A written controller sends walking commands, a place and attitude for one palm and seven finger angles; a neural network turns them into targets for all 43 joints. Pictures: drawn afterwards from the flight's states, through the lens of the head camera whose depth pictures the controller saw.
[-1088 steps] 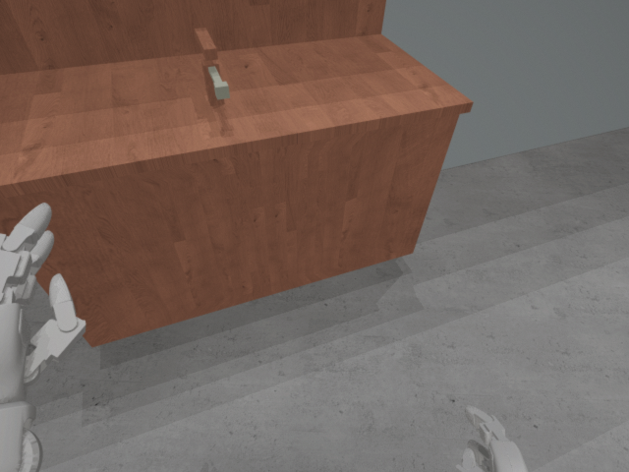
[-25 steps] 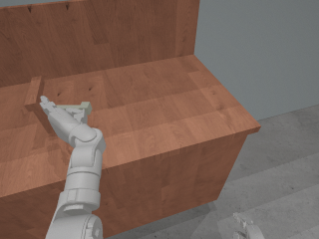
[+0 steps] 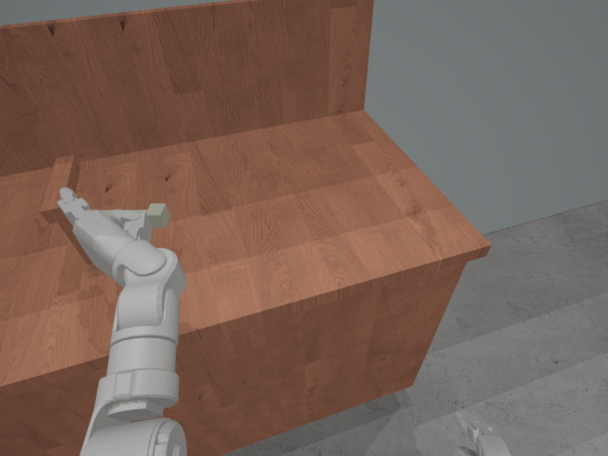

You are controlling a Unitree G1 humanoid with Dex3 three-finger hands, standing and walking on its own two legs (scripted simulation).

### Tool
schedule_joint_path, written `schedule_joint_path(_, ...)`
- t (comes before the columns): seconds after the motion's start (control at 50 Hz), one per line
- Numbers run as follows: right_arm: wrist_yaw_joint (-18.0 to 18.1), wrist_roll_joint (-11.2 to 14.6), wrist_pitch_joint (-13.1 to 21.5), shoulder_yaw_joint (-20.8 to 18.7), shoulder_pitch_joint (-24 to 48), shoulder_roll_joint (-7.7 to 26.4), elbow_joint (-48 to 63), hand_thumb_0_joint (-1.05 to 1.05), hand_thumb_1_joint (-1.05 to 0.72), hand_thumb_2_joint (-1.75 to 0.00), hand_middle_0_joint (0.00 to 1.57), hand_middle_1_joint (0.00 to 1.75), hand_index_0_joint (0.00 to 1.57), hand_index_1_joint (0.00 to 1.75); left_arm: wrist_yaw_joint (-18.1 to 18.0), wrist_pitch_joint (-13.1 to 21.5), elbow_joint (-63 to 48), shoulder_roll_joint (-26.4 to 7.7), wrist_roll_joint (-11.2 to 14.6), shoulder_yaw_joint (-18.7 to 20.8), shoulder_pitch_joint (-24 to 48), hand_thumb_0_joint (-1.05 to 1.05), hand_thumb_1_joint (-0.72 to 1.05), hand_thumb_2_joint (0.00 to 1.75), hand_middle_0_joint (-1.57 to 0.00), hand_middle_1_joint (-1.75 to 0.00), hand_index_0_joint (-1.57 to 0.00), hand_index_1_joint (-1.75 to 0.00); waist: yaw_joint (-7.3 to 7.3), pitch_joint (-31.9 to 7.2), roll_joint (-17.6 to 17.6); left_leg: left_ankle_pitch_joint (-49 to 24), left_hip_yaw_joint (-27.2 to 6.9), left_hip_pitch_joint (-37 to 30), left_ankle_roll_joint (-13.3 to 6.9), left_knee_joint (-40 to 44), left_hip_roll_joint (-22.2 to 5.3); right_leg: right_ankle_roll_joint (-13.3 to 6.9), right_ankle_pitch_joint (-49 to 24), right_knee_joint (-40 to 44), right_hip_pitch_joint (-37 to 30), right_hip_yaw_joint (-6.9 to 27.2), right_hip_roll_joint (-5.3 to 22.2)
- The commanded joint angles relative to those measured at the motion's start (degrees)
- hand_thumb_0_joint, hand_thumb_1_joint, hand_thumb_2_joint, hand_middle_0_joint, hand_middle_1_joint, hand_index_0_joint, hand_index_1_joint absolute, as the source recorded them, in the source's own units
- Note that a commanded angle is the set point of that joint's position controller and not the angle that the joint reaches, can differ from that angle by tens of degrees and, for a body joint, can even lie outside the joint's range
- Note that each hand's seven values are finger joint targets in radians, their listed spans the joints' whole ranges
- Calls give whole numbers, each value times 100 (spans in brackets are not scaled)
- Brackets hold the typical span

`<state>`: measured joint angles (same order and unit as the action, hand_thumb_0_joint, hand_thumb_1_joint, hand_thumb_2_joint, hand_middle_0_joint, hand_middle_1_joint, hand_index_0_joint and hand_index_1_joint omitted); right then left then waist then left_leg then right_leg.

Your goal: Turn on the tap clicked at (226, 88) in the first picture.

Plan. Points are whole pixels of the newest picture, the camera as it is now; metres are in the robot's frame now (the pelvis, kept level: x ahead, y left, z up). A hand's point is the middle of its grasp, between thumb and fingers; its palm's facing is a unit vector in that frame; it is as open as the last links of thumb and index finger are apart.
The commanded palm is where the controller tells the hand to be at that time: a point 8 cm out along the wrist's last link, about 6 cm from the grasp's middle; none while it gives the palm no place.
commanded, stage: lift the hand up off the lever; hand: left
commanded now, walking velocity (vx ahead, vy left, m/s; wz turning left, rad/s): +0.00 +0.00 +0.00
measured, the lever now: (158, 215) +0.44 +0.27 +0.09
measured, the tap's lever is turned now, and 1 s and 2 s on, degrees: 71 71 71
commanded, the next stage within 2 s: draw the hand back beside the body in 0.48 s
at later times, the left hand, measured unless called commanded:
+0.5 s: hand (150, 208) +0.38 +0.24 +0.16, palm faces +0.82 -0.58 -0.03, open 7.8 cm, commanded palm +0.32 +0.25 +0.16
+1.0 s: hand (127, 260) +0.29 +0.23 +0.16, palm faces +0.36 -0.90 -0.25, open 7.7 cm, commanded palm +0.26 +0.26 +0.17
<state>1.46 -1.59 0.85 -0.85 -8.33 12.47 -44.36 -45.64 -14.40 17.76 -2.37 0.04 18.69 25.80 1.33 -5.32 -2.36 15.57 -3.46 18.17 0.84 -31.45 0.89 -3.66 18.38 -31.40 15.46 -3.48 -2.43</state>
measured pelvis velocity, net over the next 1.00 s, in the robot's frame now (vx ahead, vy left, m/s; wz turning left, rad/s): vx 0.00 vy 0.00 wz -0.04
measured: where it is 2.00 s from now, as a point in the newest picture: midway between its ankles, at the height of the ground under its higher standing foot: outside the picture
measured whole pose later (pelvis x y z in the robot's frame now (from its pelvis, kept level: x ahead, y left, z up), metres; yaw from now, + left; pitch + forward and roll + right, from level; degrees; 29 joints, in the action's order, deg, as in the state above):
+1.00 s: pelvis +0.00 +0.00 +0.01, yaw -2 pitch -5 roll +0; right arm 3.8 1.3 2.5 0.6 -10.4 14.5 -37.0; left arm -8.7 -1.5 -2.4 -18.4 5.3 11.3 -2.1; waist 2.4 1.1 -3.4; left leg 12.9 -1.3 6.0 0.5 -23.5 -0.2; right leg -3.5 14.5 -22.8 3.7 -1.2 -3.4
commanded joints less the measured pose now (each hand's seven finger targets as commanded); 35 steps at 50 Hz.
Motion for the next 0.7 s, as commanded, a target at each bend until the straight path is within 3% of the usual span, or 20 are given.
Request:
schedule_joint_path(0.0,78,11,342,-144,1048,511,904,0,-90,-90,20,30,20,30,85,240,-1503,-865,-168,-347,2371,0,90,90,-15,-15,-15,-15,55,-1362,346,-1565,314,-579,-154,194,9,281,-1988,563,-663,136,355)
schedule_joint_path(0.04,101,30,363,-111,1119,513,842,0,-90,-90,20,30,20,30,106,197,-1417,-835,-146,-411,2546,0,90,90,-15,-15,-15,-15,35,-1159,244,-1396,279,-610,-149,280,3,252,-1608,648,-501,132,339)
schedule_joint_path(0.12,113,28,377,-123,1189,516,840,0,-90,-90,20,30,20,30,94,136,-1388,-918,-130,-303,2453,0,90,90,-15,-15,-15,-15,112,-1263,295,-1426,267,-687,-129,331,10,239,-1562,695,-595,119,322)
schedule_joint_path(0.18,104,37,368,-79,1251,471,809,0,-90,-90,20,30,20,30,86,44,-1266,-725,-138,-499,2676,0,90,90,-15,-15,-15,-15,81,-1117,287,-1258,250,-695,-116,398,-9,232,-1296,766,-517,112,320)
schedule_joint_path(0.24,96,42,338,-74,1295,463,832,0,-90,-90,20,30,20,30,61,20,-1254,-838,-130,-364,2664,0,90,90,-15,-15,-15,-15,152,-1225,259,-1258,244,-740,-107,445,-13,222,-1246,777,-598,107,317)
schedule_joint_path(0.3,75,27,302,-69,1299,465,840,0,-90,-90,20,30,20,30,30,-37,-1210,-804,-158,-382,2668,0,90,90,-15,-15,-15,-15,142,-1272,360,-1475,276,-790,-106,404,-37,223,-1520,766,-677,102,323)
schedule_joint_path(0.32,70,22,274,-87,1291,485,862,0,-90,-90,20,30,20,30,38,-38,-1200,-891,-147,-268,2507,0,90,90,-15,-15,-15,-15,203,-1320,347,-1599,245,-807,-88,414,-37,200,-1584,734,-723,73,305)
schedule_joint_path(0.38,32,25,225,-73,1299,463,903,0,-90,-90,20,30,20,30,49,-82,-1352,-698,-146,-457,2494,0,90,90,-15,-15,-15,-15,175,-1357,313,-1879,276,-873,-75,356,-57,200,-1953,659,-785,64,328)
schedule_joint_path(0.42,33,22,197,-100,1290,489,917,0,-90,-90,20,30,20,30,53,-101,-1421,-808,-137,-355,2346,0,90,90,-15,-15,-15,-15,217,-1435,314,-2099,262,-925,-56,339,-63,187,-2155,605,-847,48,314)
schedule_joint_path(0.48,13,20,179,-95,1289,468,953,0,-90,-90,20,30,20,30,51,-107,-1676,-698,-117,-458,2324,0,90,90,-15,-15,-15,-15,197,-1554,445,-2300,297,-1002,-65,276,-68,218,-2500,560,-958,54,340)
schedule_joint_path(0.56,2,23,173,-105,1337,463,962,0,-90,-90,20,30,20,30,57,-114,-1912,-637,-137,-544,2250,0,90,90,-15,-15,-15,-15,224,-1535,289,-2521,282,-1090,-21,268,-84,175,-2541,515,-947,29,318)
schedule_joint_path(0.58,89,20,43,-109,976,650,1018,0,-90,-90,20,30,20,30,1026,0,-2552,-419,-437,-1705,1814,0,90,90,-15,-15,-15,-15,-166,-1518,642,-2625,364,-1324,-168,188,-59,202,-3115,289,-927,211,302)
schedule_joint_path(0.6,198,90,3,-155,909,633,1170,0,-90,-90,20,30,20,30,1426,67,-2695,-1147,-327,-946,1487,0,90,90,-15,-16,-15,-16,15,-1718,606,-2663,365,-1347,-237,213,-59,210,-3431,319,-1140,243,304)
schedule_joint_path(0.64,345,176,-109,-50,960,573,1363,0,-90,-90,20,30,20,30,2203,178,-3251,-1386,-110,-968,969,0,90,90,-15,-16,-15,-16,98,-1618,259,-2697,353,-1457,-255,321,-46,197,-3503,350,-1293,308,291)
schedule_joint_path(0.66,396,215,-133,2,957,561,1404,0,-90,-90,20,30,20,30,2602,167,-3108,-1444,36,-973,592,0,90,90,-16,-16,-16,-16,88,-1336,476,-2547,345,-1403,-269,369,-56,215,-3438,417,-1244,297,261)
schedule_joint_path(0.68,448,265,-138,36,1028,542,1461,0,-90,-90,20,30,20,30,2785,94,-3028,-1619,304,-598,342,0,90,90,-16,-17,-16,-17,186,-1187,573,-2312,358,-1300,-264,447,-44,252,-3348,535,-1298,301,252)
